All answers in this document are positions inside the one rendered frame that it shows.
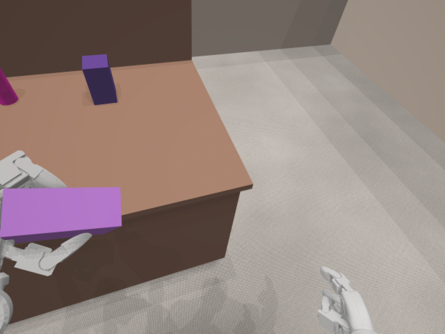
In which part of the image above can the robot left hand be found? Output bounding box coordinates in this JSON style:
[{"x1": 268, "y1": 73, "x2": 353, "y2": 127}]
[{"x1": 0, "y1": 150, "x2": 92, "y2": 276}]

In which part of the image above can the sponge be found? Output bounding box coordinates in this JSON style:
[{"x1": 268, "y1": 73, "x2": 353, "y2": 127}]
[{"x1": 0, "y1": 187, "x2": 122, "y2": 243}]

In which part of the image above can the table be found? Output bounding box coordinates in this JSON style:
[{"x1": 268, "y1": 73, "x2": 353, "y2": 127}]
[{"x1": 0, "y1": 0, "x2": 253, "y2": 324}]

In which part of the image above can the robot right hand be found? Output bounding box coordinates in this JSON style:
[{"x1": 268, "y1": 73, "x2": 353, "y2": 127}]
[{"x1": 318, "y1": 267, "x2": 375, "y2": 334}]

